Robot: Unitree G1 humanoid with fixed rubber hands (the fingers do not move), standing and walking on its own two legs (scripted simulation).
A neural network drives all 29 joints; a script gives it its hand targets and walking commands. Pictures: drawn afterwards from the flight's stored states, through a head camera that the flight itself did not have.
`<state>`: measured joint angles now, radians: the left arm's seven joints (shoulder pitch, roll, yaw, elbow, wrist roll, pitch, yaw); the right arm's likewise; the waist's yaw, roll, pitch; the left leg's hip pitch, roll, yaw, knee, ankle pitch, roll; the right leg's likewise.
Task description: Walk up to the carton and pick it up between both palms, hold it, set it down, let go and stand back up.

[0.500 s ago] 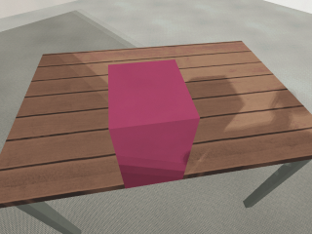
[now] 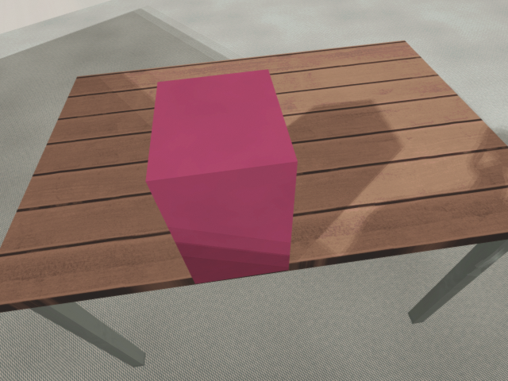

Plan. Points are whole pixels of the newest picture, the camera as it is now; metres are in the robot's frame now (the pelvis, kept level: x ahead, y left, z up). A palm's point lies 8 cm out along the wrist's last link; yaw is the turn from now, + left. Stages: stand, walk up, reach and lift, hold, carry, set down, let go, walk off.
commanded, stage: walk up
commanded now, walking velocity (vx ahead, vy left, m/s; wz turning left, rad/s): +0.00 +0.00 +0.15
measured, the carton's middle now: (228, 184) +0.41 +0.04 +0.08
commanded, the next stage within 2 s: stand in 1.00 s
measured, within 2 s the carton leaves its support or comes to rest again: neither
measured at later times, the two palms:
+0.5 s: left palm out of the picture -0.06 +0.16 -0.13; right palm out of the picture -0.03 -0.24 -0.14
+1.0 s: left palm out of the picture -0.08 +0.18 -0.13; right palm out of the picture -0.08 -0.21 -0.14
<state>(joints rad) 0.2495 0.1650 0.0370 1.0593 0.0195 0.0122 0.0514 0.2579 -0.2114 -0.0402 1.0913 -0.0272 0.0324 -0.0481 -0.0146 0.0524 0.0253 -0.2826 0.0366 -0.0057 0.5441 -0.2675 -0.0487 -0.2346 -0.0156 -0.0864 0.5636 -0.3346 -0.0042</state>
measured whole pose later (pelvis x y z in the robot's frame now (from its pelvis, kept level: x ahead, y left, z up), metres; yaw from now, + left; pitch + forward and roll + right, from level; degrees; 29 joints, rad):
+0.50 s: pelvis -0.01 -0.03 +0.01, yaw +1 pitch -1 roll +0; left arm 0.38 0.09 0.00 1.12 0.01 -0.03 0.04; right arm 0.26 -0.13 0.00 1.21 0.00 0.01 -0.04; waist 0.01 0.02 0.01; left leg -0.09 0.04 0.03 0.38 -0.26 -0.03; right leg -0.13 0.06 -0.13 0.35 -0.22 -0.09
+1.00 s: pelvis -0.02 -0.02 +0.02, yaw +0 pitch -1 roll +0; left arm 0.37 0.10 -0.01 1.16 0.01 -0.03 0.03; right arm 0.34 -0.10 0.03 1.21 0.00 -0.02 -0.04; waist 0.01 0.03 0.01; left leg -0.10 0.03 0.05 0.35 -0.24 -0.02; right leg -0.15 0.05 -0.11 0.34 -0.19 -0.08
